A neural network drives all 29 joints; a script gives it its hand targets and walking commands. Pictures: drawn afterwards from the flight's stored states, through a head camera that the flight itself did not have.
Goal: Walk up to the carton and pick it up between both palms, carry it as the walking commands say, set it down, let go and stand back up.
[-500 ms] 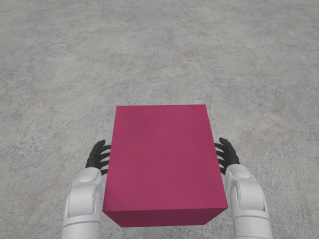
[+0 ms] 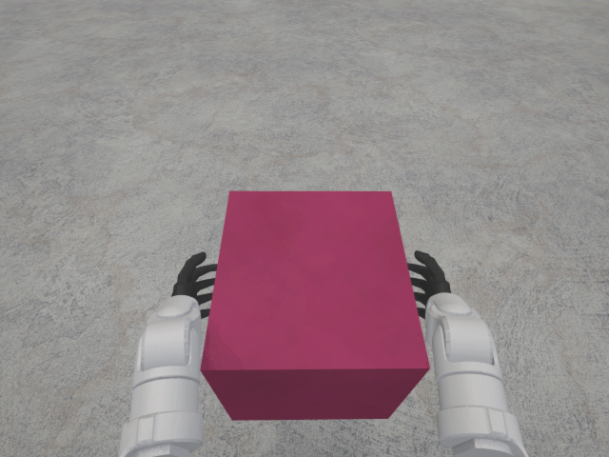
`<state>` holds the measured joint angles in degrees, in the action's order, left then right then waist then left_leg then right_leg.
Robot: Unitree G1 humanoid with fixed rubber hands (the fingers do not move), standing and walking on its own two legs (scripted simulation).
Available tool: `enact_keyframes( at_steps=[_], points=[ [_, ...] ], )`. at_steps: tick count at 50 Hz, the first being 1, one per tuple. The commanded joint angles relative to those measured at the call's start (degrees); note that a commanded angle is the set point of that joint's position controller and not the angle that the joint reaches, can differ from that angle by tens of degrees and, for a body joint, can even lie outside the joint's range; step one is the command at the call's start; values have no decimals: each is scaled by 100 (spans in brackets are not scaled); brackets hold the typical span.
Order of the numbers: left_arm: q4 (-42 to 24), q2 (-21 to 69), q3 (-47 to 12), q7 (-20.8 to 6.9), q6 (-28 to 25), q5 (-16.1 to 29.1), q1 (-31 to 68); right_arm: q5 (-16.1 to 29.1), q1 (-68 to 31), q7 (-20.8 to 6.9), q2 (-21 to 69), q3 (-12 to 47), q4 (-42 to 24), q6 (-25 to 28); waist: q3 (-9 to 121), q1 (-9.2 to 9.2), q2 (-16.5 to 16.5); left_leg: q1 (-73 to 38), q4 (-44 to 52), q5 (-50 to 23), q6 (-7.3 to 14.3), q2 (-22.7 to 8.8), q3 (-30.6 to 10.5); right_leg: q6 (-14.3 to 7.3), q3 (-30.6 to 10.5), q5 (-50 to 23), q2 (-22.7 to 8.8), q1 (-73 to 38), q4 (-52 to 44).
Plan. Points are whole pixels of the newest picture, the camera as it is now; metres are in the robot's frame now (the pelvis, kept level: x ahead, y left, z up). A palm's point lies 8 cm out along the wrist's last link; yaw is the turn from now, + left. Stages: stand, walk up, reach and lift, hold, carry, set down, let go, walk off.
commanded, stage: hold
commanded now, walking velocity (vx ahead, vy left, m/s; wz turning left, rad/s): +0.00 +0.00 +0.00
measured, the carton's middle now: (310, 307) +0.33 +0.01 -0.03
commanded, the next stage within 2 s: set down in 0.26 s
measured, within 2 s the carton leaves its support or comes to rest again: neither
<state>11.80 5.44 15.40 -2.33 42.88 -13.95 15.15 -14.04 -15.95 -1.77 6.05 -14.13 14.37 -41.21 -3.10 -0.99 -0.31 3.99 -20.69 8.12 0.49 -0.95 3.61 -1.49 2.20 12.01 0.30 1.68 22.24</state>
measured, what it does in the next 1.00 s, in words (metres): stands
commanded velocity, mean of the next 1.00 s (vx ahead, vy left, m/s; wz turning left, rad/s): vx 0.00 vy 0.00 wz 0.00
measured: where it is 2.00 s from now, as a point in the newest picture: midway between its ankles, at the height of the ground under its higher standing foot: outside the picture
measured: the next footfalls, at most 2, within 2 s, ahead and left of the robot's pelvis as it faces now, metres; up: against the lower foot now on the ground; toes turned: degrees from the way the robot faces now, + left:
none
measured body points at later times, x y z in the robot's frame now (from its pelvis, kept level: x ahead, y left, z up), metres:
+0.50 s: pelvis +0.01 +0.01 +0.00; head -0.01 +0.01 +0.45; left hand +0.31 +0.19 +0.02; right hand +0.32 -0.16 +0.02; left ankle +0.05 +0.12 -0.74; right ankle +0.01 -0.10 -0.74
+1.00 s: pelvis +0.00 +0.00 -0.02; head +0.11 +0.01 +0.42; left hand +0.34 +0.19 -0.06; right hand +0.35 -0.16 -0.06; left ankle +0.05 +0.12 -0.74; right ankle +0.01 -0.10 -0.74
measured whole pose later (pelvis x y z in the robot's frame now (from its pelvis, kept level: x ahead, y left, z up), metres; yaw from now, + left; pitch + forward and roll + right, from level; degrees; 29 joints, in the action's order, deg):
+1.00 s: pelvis +0.00 +0.00 -0.02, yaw +0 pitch +12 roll +0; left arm 21.6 7.4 23.9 -5.5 22.7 -18.4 21.8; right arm -18.7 -22.3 -3.6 10.1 -24.0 22.8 -21.6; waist -1.2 -1.4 -1.3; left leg 33.7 -33.2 11.2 0.6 -1.3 3.0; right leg -1.6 2.2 15.4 0.4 31.5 35.0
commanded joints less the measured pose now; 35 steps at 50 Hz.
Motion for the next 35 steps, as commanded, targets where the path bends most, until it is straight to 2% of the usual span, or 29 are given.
enact_keyframes(
  at_steps=[1, 7, 13, 14, 17, 22, 29, 35],
  points=[
    [7, 4365, -2833, -1200, -139, 1183, 2897, 1130, -2907, -1178, 4483, 2808, -19, 178, 994, 21, 63, -656, 263, 412, 100, 472, -593, -109, -625, 113, 286, 708, -651],
    [268, 4732, -2741, -1321, -158, 1143, 3067, 1068, -3057, -1319, 4707, 2681, 233, 194, 1064, 69, 98, -527, 361, 363, 82, 420, -615, -109, -629, -28, 356, 557, -621],
    [197, 4848, -2750, -1306, -163, 1122, 2951, 1074, -2997, -1384, 4726, 2705, 181, 203, 1187, 51, 109, -534, 426, 87, 56, 394, -633, -105, -654, -329, 402, 406, -596],
    [225, 5005, -2609, -1325, -162, 983, 2768, 1020, -3036, -1459, 4970, 2633, 151, 193, 992, -156, -13, -699, 440, -72, 149, 409, -783, -133, -730, -138, 299, 434, -613],
    [325, 4957, -2407, -1366, -241, 832, 2869, 833, -3036, -1563, 4876, 2419, 360, 287, 851, -95, -16, -720, 417, -17, 130, 404, -760, -153, -733, 87, 311, 720, -630],
    [544, 4923, -2299, -1418, -523, 713, 2943, 635, -2970, -1555, 4758, 2148, 645, 569, 1001, 28, 56, -655, 212, -246, 105, 423, -730, -161, -737, -50, 323, 937, -508],
    [694, 4744, -2220, -1413, -1050, 555, 2757, 497, -2772, -1479, 4739, 2092, 772, 1063, 1601, -25, 53, -387, -175, -981, 105, 467, -740, -107, -753, -763, 359, 1096, -152],
    [870, 4603, -2173, -1408, -1474, 444, 2666, 417, -2733, -1418, 4693, 2081, 860, 1482, 1981, -57, 10, 47, -527, -1218, 122, 503, -754, -65, -738, -1041, 396, 1480, 190]
  ],
)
